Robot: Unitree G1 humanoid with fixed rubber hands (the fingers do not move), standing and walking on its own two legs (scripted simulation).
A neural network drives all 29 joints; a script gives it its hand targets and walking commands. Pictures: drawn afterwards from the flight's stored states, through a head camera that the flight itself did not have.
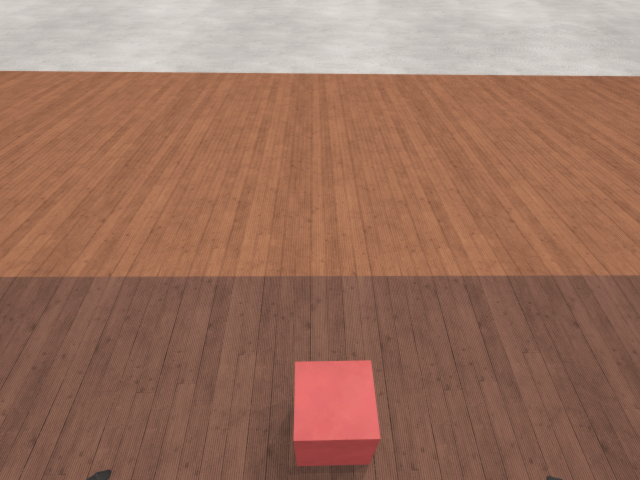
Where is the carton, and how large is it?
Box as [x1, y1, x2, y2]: [293, 360, 379, 465]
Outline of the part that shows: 370,360 295,362 293,440 297,465 369,463 379,440 379,430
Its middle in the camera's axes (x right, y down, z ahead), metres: +0.03 +0.50 +1.08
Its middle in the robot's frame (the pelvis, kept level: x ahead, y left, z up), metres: +0.43 -0.03 -0.66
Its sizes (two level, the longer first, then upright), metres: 0.210 0.200 0.250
